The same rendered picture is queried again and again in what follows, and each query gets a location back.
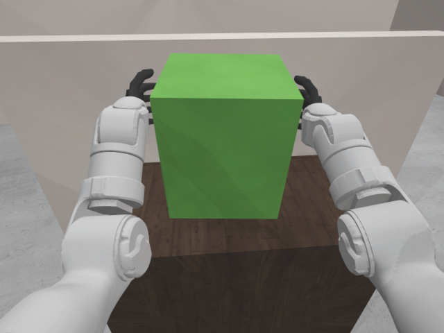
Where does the pedestal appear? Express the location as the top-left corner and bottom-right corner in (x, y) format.
(107, 155), (376, 333)

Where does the right robot hand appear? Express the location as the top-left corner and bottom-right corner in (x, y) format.
(294, 76), (322, 130)

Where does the right robot forearm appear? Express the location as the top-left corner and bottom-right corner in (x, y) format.
(301, 103), (436, 260)

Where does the carton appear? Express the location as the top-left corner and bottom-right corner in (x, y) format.
(149, 53), (304, 219)

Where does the left robot hand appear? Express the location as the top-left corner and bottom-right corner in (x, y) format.
(126, 69), (156, 125)

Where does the left robot upper arm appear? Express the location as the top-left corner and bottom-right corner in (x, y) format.
(0, 214), (152, 333)

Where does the right robot upper arm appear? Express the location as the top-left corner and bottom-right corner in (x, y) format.
(337, 200), (444, 333)

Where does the left robot forearm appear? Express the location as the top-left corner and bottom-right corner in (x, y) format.
(60, 96), (149, 266)

